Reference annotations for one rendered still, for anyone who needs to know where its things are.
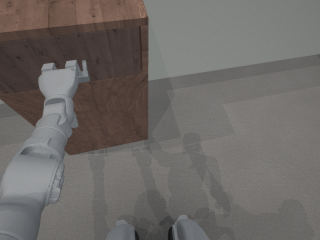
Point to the robot left hand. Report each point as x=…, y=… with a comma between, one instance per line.
x=55, y=81

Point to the right robot shin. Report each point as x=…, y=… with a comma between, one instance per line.
x=182, y=217

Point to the handle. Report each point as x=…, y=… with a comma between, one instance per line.
x=84, y=75

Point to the left robot upper arm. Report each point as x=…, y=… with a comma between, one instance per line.
x=31, y=183

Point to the cabinet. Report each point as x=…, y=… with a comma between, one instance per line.
x=110, y=112

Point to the drawer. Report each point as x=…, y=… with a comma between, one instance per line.
x=110, y=53

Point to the robot left forearm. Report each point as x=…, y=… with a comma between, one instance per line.
x=51, y=133

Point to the robot left thigh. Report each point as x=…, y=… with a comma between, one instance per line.
x=121, y=232

